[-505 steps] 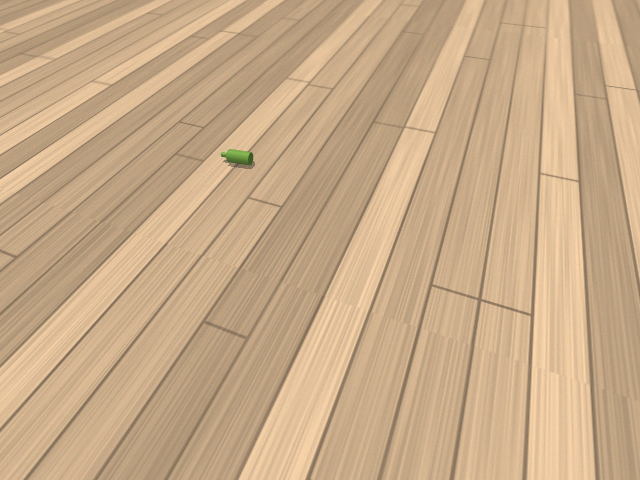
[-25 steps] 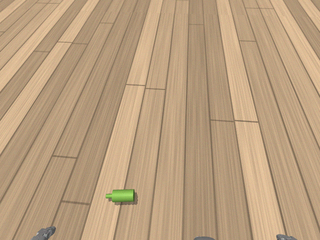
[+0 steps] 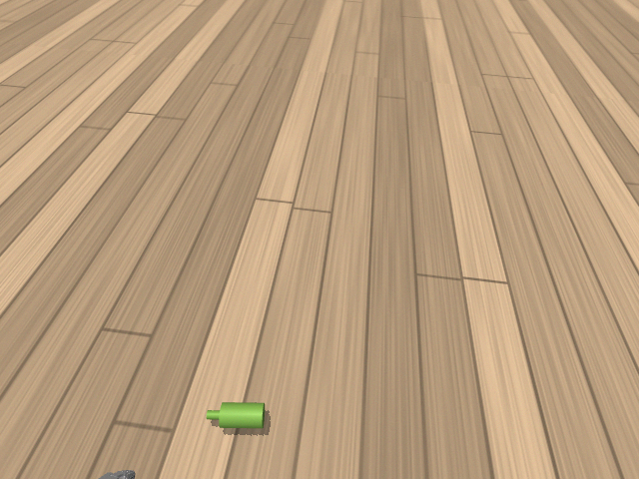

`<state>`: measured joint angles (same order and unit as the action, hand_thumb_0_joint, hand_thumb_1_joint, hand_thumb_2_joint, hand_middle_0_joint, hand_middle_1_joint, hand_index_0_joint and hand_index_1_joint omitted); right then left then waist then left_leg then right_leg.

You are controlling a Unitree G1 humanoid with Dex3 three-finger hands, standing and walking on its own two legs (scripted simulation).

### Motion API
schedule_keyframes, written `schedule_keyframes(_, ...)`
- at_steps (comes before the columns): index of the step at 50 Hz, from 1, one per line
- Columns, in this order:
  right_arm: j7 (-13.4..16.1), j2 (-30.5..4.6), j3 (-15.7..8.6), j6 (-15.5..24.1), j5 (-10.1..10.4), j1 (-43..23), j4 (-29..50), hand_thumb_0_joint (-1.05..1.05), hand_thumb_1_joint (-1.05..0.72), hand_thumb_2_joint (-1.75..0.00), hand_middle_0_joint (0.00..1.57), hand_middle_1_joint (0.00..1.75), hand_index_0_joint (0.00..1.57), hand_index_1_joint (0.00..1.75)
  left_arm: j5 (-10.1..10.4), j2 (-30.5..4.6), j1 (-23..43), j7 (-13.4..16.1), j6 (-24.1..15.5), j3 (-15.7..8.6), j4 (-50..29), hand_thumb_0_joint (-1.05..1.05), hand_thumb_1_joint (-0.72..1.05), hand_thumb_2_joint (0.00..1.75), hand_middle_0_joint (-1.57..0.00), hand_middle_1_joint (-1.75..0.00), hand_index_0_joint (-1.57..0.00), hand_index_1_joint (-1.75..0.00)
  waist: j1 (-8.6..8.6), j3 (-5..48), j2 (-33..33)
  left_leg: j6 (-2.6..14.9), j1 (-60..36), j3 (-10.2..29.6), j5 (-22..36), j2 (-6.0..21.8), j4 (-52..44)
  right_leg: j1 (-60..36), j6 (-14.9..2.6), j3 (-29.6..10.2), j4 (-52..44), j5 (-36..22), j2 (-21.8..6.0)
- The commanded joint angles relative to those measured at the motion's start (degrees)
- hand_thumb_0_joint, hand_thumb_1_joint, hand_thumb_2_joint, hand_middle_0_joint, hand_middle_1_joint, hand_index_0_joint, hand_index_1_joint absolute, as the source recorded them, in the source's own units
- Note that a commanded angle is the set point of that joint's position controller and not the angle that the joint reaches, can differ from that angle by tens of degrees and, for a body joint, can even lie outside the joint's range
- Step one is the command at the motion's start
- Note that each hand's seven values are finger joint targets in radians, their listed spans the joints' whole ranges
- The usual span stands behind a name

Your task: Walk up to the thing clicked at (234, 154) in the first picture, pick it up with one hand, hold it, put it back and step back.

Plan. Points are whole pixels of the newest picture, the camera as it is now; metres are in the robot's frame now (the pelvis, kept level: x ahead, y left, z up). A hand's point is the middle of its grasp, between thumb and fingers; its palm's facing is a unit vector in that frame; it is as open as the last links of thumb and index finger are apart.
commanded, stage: walk up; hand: left
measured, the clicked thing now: (235, 415) +0.44 +0.24 -0.74
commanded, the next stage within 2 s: stand in 1.20 s
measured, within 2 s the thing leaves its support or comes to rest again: neither
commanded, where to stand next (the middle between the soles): +0.05 -0.01 m, yaw +1 degrees
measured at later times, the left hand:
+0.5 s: hand out of the picture +0.06 +0.24 -0.15, palm faces +0.05 -0.94 -0.34, open 7.4 cm
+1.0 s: hand out of the picture +0.09 +0.23 -0.15, palm faces +0.06 -0.94 -0.32, open 7.4 cm
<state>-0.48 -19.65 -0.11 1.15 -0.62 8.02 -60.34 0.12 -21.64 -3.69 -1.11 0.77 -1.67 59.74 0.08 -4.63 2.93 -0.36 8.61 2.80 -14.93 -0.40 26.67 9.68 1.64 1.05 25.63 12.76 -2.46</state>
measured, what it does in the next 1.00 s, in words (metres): stands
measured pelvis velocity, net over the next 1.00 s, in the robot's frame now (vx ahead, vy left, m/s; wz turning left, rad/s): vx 0.00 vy -0.03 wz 0.03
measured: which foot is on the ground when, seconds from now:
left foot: down 0.00-1.00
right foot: down 0.00-1.00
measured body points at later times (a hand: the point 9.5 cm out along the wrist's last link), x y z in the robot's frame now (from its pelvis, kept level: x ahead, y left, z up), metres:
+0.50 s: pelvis +0.00 -0.02 +0.01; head +0.01 -0.02 +0.46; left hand +0.06 +0.29 -0.12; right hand +0.11 -0.31 -0.13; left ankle +0.00 +0.12 -0.74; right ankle +0.01 -0.14 -0.74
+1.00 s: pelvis +0.00 -0.03 +0.00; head +0.02 -0.02 +0.45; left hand +0.09 +0.28 -0.12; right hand +0.09 -0.33 -0.12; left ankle +0.00 +0.12 -0.74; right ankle +0.01 -0.14 -0.74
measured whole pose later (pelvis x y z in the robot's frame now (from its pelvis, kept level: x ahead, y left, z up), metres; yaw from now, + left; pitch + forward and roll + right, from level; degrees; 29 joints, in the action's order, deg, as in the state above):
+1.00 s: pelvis +0.00 -0.03 +0.00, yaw +2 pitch -2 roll +0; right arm 0.2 -20.8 -0.3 0.8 -0.6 6.8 -62.5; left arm -0.5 -20.0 -3.6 -1.5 1.1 -3.4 62.5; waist 0.3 -3.9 0.1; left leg -2.5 7.9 5.4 -12.2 1.1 22.2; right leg 8.8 -0.3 3.8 22.5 11.5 -1.1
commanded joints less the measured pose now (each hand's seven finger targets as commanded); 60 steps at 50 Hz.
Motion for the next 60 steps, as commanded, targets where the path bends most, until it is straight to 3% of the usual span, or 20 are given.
schedule_keyframes(1,1.31,-14.27,-2.84,1.89,0.2,-5.18,3.47,0.0,-0.9,-0.9,0.2,0.3,0.2,0.3,-0.18,-10.63,2.76,0.5,-1.25,-2.11,-2.21,0.0,0.9,0.9,-0.2,-0.3,-0.2,-0.3,-0.99,5.77,-9.6,2.08,3.76,7.13,10.65,7.77,-9.67,-6.04,-3.24,-3.38,-4.51,-5.02,-3.54)
schedule_keyframes(5,1.31,-13.95,-2.74,1.82,0.28,-5.6,2.72,0.0,-0.9,-0.9,0.2,0.3,0.2,0.3,-0.2,-10.59,2.44,0.23,-1.07,-1.95,-0.5,0.0,0.9,0.9,-0.2,-0.3,-0.2,-0.3,-0.9,4.86,-8.08,1.83,4.23,7.37,5.79,7.67,-11.63,-5.63,-2.86,-3.6,-6.02,-2.4,-3.59)
schedule_keyframes(10,1.29,-13.89,-2.74,1.79,0.55,-5.93,2.19,0.0,-0.9,-0.9,0.2,0.3,0.2,0.3,-0.51,-10.82,1.9,0.23,-1.47,-2.09,0.71,0.0,0.9,0.9,-0.2,-0.3,-0.2,-0.3,-0.61,7.02,-4.19,1.72,0.36,5.42,10.46,6.96,-9.43,-5.3,-2.8,-4.11,-7.65,-6.3,-4.52)
schedule_keyframes(19,1.15,-13.31,-2.78,1.11,0.48,-5.64,1.01,0.0,-0.9,-0.9,0.2,0.3,0.2,0.3,-0.68,-11.02,1.93,0.41,-1.66,-2.7,1.38,0.0,0.9,0.9,-0.2,-0.3,-0.2,-0.3,-0.06,5.72,-0.96,1.27,-0.12,4.7,9.44,6.01,-8.83,-3.28,-2.92,-4.58,-9.67,-4.21,-5.07)
schedule_keyframes(36,1.53,-12.95,-2.51,0.89,0.16,-4.29,0.92,0.0,-0.9,-0.9,0.2,0.3,0.2,0.3,-0.69,-10.91,1.49,0.7,-1.28,-3.79,-0.11,0.0,0.9,0.9,-0.2,-0.3,-0.2,-0.3,-0.68,7.21,-3.23,1.11,1.39,4.24,15.61,6.17,-7.45,-6.6,-3.29,-3.27,-7.42,-9.57,-5.22)
schedule_keyframes(58,1.65,-13.54,-2.45,1.12,0.01,-2.59,1.69,0.0,-0.9,-0.9,0.2,0.3,0.2,0.3,-0.88,-10.73,2.31,0.29,-0.72,-4.31,-1.29,0.0,0.9,0.9,-0.2,-0.3,-0.2,-0.3,-0.67,6.26,-2.94,1.68,3.22,5.42,11.79,5.79,-7.83,-5.98,-3.83,-3.33,-7.23,-3.4,-4.88)
schedule_keyframes(60,1.49,-12.77,-1.93,0.8,-0.23,-3.45,1.2,0.0,-0.9,-0.9,0.2,0.3,0.2,0.3,-0.59,-9.88,1.59,0.4,-1.33,-2.76,-0.37,0.0,0.9,0.9,-0.2,-0.3,-0.2,-0.3,-0.88,7.17,-4.15,1.23,1.21,4.89,11.0,6.43,-8.57,-5.62,-3.57,-4.6,-9.08,-4.07,-5.66)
